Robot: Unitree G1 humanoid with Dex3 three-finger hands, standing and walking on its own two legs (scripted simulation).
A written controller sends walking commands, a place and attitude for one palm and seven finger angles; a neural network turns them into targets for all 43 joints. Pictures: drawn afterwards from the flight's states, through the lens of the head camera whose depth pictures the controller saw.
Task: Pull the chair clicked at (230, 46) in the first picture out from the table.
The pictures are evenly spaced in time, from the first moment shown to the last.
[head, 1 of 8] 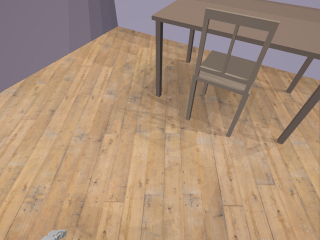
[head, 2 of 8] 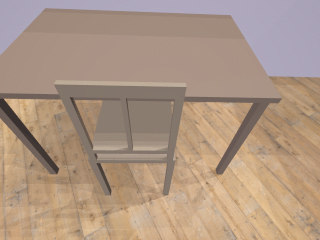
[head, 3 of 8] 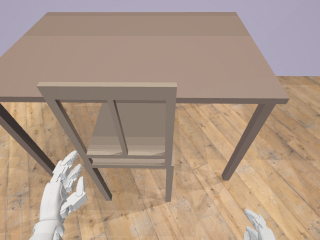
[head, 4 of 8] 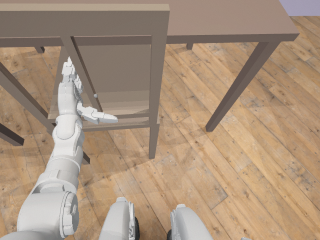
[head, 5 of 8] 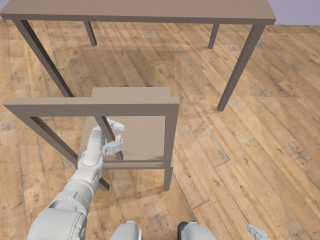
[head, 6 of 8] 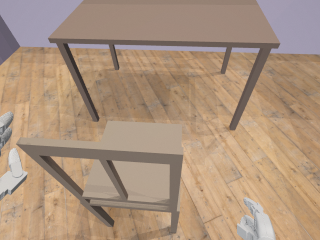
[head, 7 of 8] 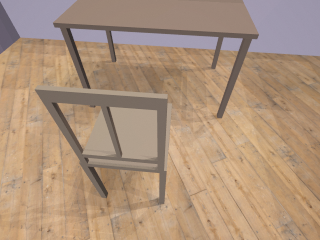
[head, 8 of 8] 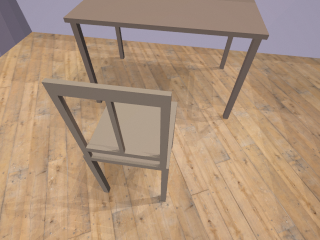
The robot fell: no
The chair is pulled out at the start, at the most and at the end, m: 0.00 0.62 0.61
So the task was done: yes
